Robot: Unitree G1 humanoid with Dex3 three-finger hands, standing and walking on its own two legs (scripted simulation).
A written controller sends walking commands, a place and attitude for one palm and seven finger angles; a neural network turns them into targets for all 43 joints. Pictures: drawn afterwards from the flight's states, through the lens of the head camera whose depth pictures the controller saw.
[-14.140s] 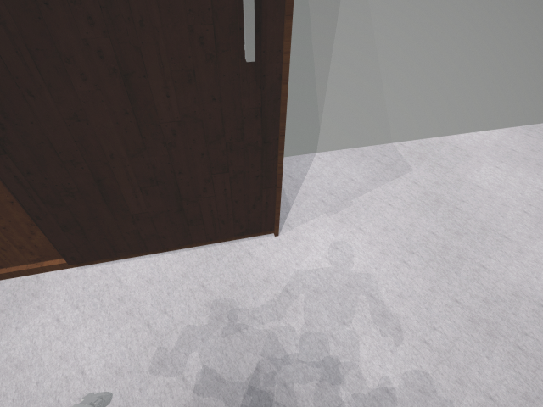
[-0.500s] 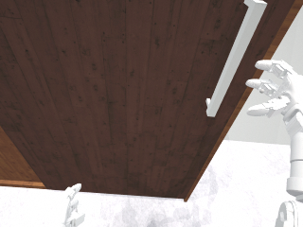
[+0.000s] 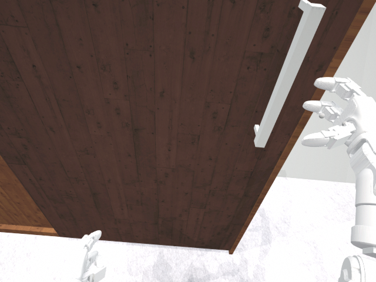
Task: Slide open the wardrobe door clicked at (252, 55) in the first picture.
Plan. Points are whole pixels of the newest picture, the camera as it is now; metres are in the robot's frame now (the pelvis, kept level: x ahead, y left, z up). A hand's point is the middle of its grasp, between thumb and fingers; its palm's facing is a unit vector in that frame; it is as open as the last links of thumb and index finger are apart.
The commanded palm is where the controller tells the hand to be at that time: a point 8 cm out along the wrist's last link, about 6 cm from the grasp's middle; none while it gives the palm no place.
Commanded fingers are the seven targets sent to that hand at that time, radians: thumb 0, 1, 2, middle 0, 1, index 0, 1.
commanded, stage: move the hooked fingers beside the handle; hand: right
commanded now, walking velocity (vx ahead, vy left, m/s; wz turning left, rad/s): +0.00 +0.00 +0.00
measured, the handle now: (278, 84) +0.45 -0.15 +0.25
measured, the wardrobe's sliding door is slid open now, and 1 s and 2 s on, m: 0.00 0.00 0.00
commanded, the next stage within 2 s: feel for the door with the fingertips in 0.42 s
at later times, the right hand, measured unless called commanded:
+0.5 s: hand (312, 111) +0.37 -0.20 +0.24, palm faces +0.06 +1.00 -0.05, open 14.0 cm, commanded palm +0.34 -0.25 +0.24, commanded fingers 0.00 0.50 -0.30 0.30 1.20 0.30 1.20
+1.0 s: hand (295, 110) +0.37 -0.16 +0.24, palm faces +0.05 +1.00 -0.03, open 14.1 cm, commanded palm +0.35 -0.22 +0.24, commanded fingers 0.00 0.50 -0.30 0.30 1.20 0.30 1.20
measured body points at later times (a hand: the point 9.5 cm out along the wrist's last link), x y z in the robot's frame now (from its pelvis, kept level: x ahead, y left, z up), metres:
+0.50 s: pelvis +0.00 +0.00 +0.00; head -0.03 +0.03 +0.45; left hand +0.18 +0.24 -0.08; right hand +0.36 -0.25 +0.25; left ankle -0.02 +0.10 -0.74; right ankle +0.01 -0.11 -0.74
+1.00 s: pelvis +0.00 +0.01 +0.00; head -0.03 +0.04 +0.45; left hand +0.18 +0.25 -0.08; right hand +0.36 -0.22 +0.25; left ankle -0.02 +0.10 -0.74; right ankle +0.01 -0.11 -0.74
